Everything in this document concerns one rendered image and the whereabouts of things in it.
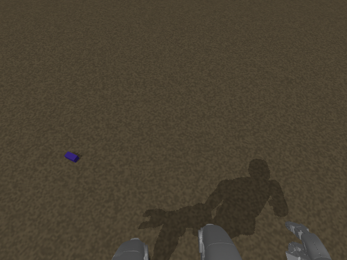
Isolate small box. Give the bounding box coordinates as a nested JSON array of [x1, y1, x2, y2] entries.
[[64, 151, 79, 163]]

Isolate right robot hand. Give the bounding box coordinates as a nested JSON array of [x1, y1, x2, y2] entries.
[[285, 221, 331, 260]]

